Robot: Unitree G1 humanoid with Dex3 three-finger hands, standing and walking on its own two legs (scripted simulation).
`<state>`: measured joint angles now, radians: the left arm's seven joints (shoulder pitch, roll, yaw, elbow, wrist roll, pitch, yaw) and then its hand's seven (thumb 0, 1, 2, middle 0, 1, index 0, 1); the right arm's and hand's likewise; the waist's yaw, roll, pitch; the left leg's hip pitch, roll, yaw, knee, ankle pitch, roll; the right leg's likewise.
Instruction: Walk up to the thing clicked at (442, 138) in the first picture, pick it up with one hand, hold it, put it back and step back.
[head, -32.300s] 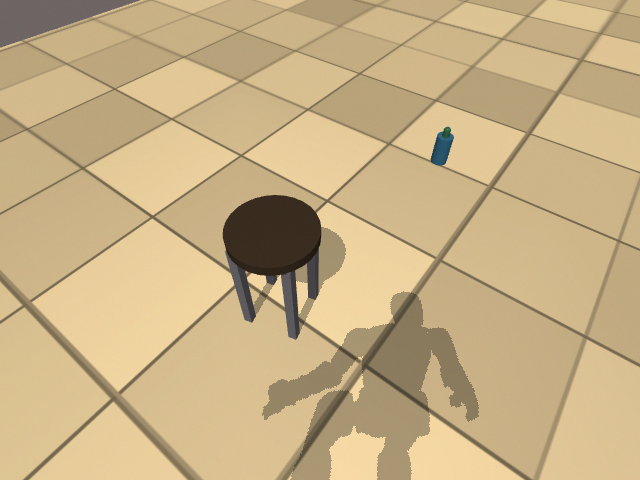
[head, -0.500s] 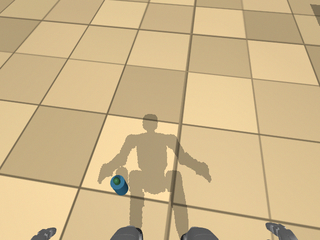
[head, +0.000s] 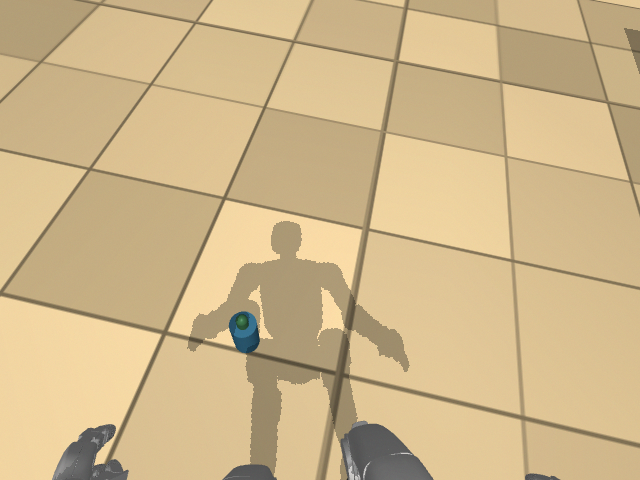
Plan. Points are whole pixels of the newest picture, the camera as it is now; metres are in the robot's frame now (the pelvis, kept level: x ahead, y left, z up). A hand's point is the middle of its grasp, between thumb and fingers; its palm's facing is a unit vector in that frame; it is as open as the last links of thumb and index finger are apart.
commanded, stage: step back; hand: left
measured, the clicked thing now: (244, 330) +0.51 +0.18 -0.67
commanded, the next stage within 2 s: none
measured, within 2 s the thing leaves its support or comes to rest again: neither
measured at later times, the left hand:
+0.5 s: hand out of the picture +0.02 +0.26 -0.13, palm faces -0.09 -0.90 -0.42, open 7.4 cm
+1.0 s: hand out of the picture -0.16 +0.28 -0.17, palm faces -0.16 -0.90 -0.39, open 7.4 cm
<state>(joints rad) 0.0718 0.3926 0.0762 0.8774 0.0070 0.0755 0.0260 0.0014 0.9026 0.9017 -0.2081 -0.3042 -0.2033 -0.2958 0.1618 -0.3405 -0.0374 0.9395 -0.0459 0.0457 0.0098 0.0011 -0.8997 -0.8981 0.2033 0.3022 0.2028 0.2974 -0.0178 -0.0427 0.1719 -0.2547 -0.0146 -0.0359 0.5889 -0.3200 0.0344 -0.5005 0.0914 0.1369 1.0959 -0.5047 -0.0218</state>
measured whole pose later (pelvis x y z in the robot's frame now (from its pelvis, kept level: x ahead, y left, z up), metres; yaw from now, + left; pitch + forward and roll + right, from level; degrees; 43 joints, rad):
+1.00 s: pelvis -0.28 +0.01 -0.02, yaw -10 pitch -2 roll +0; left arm 0.20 0.42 0.09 0.85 0.02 0.07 -0.01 0.00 0.90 0.90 -0.21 -0.30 -0.20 -0.30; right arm 0.09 -0.38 -0.05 0.80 -0.03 0.03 -0.01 0.00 -0.90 -0.90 0.20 0.30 0.20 0.30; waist 0.03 -0.04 0.19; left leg -0.45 0.07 0.02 0.64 -0.16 -0.01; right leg -0.23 0.00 0.08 0.73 -0.44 0.02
